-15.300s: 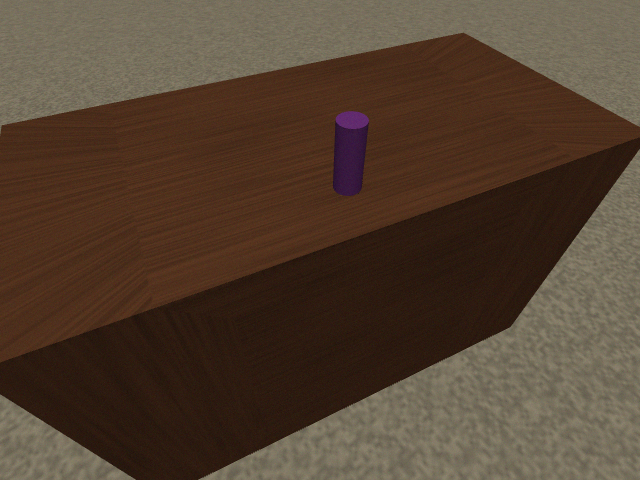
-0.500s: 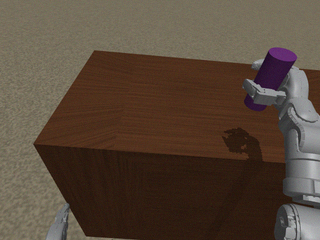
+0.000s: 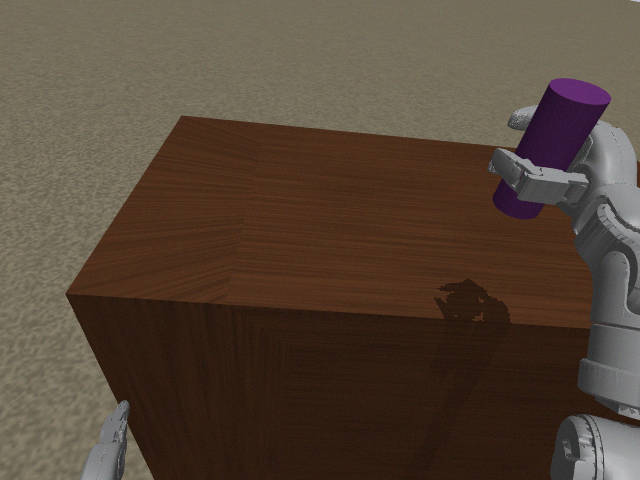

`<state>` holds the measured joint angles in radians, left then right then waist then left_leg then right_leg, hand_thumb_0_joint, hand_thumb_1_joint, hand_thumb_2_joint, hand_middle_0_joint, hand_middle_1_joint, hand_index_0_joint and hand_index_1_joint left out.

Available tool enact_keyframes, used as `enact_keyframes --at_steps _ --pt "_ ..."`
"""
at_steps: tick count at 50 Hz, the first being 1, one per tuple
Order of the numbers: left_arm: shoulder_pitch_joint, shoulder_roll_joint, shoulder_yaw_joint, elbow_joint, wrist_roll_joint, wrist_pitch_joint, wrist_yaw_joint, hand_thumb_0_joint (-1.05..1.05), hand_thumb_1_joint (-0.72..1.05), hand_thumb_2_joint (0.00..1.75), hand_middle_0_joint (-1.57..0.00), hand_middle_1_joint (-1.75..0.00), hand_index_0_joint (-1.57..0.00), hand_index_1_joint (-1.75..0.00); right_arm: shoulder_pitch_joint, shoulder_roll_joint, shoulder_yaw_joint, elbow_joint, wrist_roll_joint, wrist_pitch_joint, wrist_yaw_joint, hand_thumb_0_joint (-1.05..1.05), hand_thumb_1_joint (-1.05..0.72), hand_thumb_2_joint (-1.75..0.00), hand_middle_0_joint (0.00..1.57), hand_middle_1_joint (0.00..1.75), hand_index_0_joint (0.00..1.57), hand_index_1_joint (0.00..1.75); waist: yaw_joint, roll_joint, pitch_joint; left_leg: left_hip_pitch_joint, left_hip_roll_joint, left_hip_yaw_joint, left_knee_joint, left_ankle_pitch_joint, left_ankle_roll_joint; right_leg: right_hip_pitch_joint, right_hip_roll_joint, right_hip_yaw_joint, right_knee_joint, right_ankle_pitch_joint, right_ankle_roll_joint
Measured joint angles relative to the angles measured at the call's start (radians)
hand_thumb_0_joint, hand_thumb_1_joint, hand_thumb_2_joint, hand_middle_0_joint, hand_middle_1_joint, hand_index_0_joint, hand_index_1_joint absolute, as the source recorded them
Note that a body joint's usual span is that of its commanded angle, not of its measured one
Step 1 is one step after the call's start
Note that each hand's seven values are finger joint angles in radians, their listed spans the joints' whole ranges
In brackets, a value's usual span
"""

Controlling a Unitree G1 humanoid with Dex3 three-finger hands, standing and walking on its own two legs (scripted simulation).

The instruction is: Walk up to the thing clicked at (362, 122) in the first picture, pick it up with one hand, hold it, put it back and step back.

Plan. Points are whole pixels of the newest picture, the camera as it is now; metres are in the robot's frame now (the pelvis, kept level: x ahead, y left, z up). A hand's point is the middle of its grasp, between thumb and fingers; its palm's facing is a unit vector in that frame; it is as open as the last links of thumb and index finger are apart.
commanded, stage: lift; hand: right
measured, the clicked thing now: (543, 154) +0.37 -0.18 +0.31
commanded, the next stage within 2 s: hold in 0.22 s
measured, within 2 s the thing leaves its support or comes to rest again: neither
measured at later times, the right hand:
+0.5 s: hand (547, 154) +0.35 -0.17 +0.32, palm faces +0.12 +0.99 -0.03, open 6.9 cm
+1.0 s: hand (557, 143) +0.34 -0.17 +0.33, palm faces +0.10 +0.99 -0.03, open 6.9 cm
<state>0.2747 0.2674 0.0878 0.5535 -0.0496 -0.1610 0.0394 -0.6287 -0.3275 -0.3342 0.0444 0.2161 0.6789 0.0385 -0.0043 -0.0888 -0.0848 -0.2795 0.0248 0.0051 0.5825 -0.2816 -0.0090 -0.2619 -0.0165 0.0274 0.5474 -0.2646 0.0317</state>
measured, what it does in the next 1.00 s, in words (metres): stands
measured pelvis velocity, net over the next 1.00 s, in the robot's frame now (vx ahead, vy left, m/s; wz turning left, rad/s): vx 0.00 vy -0.01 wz -0.01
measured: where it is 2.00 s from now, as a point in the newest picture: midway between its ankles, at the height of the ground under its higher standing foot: outside the picture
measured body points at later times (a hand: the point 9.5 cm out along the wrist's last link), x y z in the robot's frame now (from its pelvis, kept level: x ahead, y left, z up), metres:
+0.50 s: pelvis +0.00 +0.00 +0.00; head -0.05 +0.04 +0.45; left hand +0.18 +0.25 -0.07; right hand +0.34 -0.23 +0.32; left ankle +0.02 +0.12 -0.73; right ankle +0.02 -0.14 -0.73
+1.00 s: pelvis +0.00 -0.01 +0.00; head -0.05 +0.04 +0.45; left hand +0.18 +0.25 -0.08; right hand +0.33 -0.22 +0.33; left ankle +0.02 +0.12 -0.73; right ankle +0.02 -0.14 -0.73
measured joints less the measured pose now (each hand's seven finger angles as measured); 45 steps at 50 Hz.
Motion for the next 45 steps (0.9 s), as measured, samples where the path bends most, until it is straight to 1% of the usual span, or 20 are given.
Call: enact_keyframes --at_steps 4,11,19,28,32,37,45 --pt "0.004 -0.002 -0.010 -0.004 -0.001 -0.004 0.000 -0.01 -0.54 0.05 -0.04 -0.04 -0.04 -0.05 -0.004 -0.002 -0.001 -0.018 -0.001 0.031 -0.003 -0.01 0.01 -1.10 0.89 1.08 0.90 1.08 -0.002 -0.001 -0.005 0.005 0.001 0.001 -0.002 0.000 0.000 0.005 0.001 0.001 -0.004 0.001 0.000" --pt "-0.003 -0.002 -0.012 0.014 -0.003 -0.015 -0.001 -0.01 -0.55 0.06 -0.05 -0.04 -0.04 -0.05 -0.006 -0.007 -0.008 -0.030 0.004 0.075 -0.001 -0.01 0.01 -1.10 0.89 1.08 0.90 1.08 -0.003 -0.005 -0.010 0.014 0.003 0.002 -0.008 0.002 -0.001 0.012 0.003 0.002 -0.008 0.003 -0.002" --pt "-0.006 -0.002 -0.021 0.030 -0.005 -0.024 -0.003 -0.01 -0.55 0.06 -0.05 -0.04 -0.04 -0.05 -0.003 -0.010 -0.007 -0.063 0.008 0.100 0.000 -0.01 0.01 -1.10 0.89 1.07 0.90 1.08 -0.006 -0.003 -0.010 0.017 0.006 0.002 -0.011 0.003 -0.003 0.015 0.005 0.002 -0.010 0.004 -0.003" --pt "-0.017 0.002 -0.018 0.057 -0.007 -0.036 -0.004 -0.01 -0.55 0.05 -0.05 -0.04 -0.05 -0.05 -0.004 -0.018 -0.010 -0.097 0.025 0.122 0.013 -0.01 0.01 -1.10 0.89 1.07 0.90 1.08 -0.008 -0.009 -0.016 0.022 0.006 0.003 -0.014 0.003 -0.005 0.017 0.006 0.003 -0.007 0.001 -0.005" --pt "-0.023 0.004 -0.021 0.068 -0.008 -0.040 -0.006 -0.01 -0.55 0.05 -0.05 -0.05 -0.05 -0.05 -0.006 -0.022 -0.012 -0.113 0.026 0.144 0.015 -0.01 0.02 -1.10 0.90 1.07 0.90 1.08 -0.009 -0.012 -0.021 0.024 0.007 0.004 -0.016 0.002 -0.005 0.017 0.006 0.003 -0.007 0.000 -0.005" --pt "-0.026 0.004 -0.022 0.079 -0.009 -0.043 -0.007 -0.01 -0.55 0.05 -0.05 -0.05 -0.05 -0.05 -0.010 -0.026 -0.016 -0.131 0.037 0.168 0.020 -0.01 0.02 -1.10 0.90 1.07 0.91 1.07 -0.010 -0.015 -0.023 0.027 0.008 0.007 -0.018 0.001 -0.006 0.019 0.008 0.006 -0.009 0.000 -0.006" --pt "-0.032 0.008 -0.026 0.095 -0.009 -0.043 -0.006 -0.01 -0.55 0.06 -0.05 -0.04 -0.05 -0.05 -0.020 -0.024 -0.019 -0.153 0.045 0.207 0.015 -0.01 0.02 -1.10 0.90 1.07 0.91 1.07 -0.012 -0.017 -0.025 0.029 0.010 0.009 -0.017 -0.001 -0.007 0.019 0.009 0.008 -0.007 -0.002 -0.007"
